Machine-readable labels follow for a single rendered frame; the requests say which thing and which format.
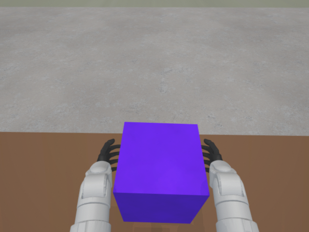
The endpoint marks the carton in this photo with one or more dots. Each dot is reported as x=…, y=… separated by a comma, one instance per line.
x=160, y=174

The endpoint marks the right robot hand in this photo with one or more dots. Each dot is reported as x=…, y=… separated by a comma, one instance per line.
x=213, y=154

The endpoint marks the robot right forearm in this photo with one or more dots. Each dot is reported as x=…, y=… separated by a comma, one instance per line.
x=230, y=199

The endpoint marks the left robot hand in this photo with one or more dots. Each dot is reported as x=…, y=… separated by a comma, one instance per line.
x=105, y=154

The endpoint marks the robot left forearm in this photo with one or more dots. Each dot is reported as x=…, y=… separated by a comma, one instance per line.
x=94, y=200

